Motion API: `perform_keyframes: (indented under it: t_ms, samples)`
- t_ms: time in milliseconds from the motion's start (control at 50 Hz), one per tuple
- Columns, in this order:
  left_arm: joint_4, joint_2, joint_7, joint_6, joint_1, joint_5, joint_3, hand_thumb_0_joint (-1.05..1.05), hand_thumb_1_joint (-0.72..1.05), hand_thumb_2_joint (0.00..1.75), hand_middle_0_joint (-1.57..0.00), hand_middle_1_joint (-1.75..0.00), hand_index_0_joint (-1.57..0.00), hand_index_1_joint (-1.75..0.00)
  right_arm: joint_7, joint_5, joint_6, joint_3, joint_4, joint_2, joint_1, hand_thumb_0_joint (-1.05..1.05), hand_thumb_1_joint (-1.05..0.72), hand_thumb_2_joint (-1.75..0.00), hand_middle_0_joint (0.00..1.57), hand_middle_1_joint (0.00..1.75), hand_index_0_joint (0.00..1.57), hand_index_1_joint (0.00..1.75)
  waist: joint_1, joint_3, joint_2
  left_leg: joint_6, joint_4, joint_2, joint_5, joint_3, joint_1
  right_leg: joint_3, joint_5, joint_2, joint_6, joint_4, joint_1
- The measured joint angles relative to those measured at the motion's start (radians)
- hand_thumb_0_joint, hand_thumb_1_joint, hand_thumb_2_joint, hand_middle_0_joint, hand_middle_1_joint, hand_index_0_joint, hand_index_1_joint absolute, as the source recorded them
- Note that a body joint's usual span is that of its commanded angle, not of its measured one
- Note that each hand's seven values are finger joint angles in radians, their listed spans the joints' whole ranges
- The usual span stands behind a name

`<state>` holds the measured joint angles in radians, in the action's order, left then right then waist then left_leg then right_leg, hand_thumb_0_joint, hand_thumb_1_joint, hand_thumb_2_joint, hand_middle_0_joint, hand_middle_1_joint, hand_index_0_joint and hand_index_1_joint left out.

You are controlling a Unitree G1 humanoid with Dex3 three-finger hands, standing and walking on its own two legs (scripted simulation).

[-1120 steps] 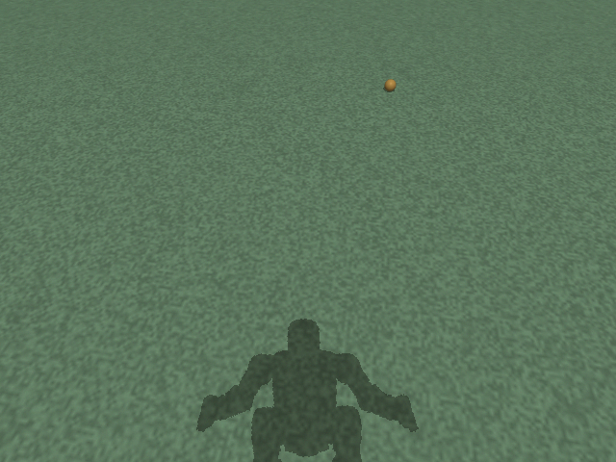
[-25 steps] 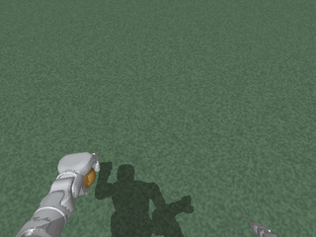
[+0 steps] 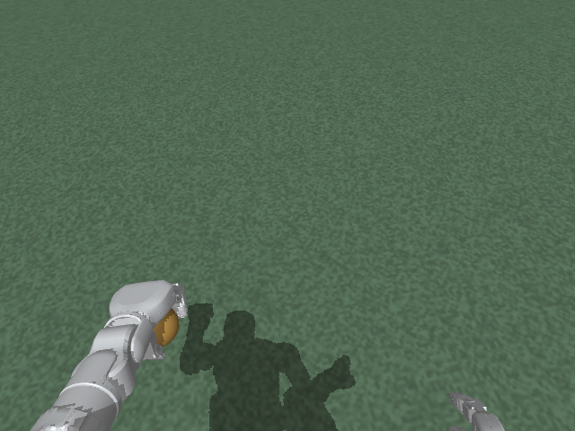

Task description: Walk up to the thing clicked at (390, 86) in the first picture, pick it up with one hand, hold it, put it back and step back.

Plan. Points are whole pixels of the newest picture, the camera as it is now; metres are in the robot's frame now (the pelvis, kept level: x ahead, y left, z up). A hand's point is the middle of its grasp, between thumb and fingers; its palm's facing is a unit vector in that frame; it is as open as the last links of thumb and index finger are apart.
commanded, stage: hold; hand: left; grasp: from above
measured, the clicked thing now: (156, 325) +0.31 +0.22 -0.08
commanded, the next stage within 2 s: crouch in 1.16 s
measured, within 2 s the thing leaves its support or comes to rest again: neither
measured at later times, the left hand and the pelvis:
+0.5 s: hand (148, 329) +0.28 +0.22 -0.03, palm faces -0.46 -0.05 -0.89, open 8.7 cm; pelvis +0.00 +0.00 +0.01, yaw +0 degrees
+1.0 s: hand (148, 323) +0.29 +0.22 -0.03, palm faces -0.45 -0.05 -0.89, open 8.7 cm; pelvis +0.00 +0.00 +0.01, yaw +0 degrees
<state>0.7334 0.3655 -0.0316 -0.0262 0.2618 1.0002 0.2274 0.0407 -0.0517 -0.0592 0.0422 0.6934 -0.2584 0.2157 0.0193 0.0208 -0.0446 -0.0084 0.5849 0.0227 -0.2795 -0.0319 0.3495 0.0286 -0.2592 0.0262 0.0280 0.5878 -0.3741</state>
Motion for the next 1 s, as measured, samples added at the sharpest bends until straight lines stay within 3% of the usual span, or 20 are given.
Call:
perform_keyframes:
  t_ms: [340,700,1000]
  samples:
    - [-0.057,0.011,0.018,0.003,-0.020,-0.005,0.002,-0.01,0.08,0.55,-0.68,-0.73,-0.76,-0.72,0.011,-0.006,0.005,-0.007,0.004,-0.001,-0.030,0.01,-0.92,-0.90,0.20,0.30,0.20,0.29,-0.015,-0.011,-0.005,-0.003,-0.042,-0.001,0.025,0.002,-0.044,-0.003,0.020,0.001,-0.003,-0.035,0.042]
    - [-0.109,0.032,0.087,0.027,-0.035,-0.014,-0.009,-0.01,0.08,0.53,-0.69,-0.72,-0.78,-0.71,0.020,-0.011,0.002,-0.020,-0.019,0.005,-0.043,0.01,-0.92,-0.90,0.20,0.30,0.20,0.29,-0.022,-0.031,-0.005,-0.002,-0.083,-0.002,0.043,-0.003,-0.080,0.002,0.037,0.001,-0.003,-0.071,0.074]
    - [-0.101,0.019,0.059,0.006,-0.025,-0.011,-0.001,-0.01,0.09,0.51,-0.68,-0.72,-0.77,-0.71,0.019,-0.012,-0.003,-0.013,0.000,0.008,-0.041,0.01,-0.92,-0.90,0.20,0.30,0.20,0.29,-0.022,-0.024,-0.008,-0.002,-0.098,-0.003,0.042,-0.002,-0.092,0.000,0.035,0.001,-0.002,-0.086,0.086]
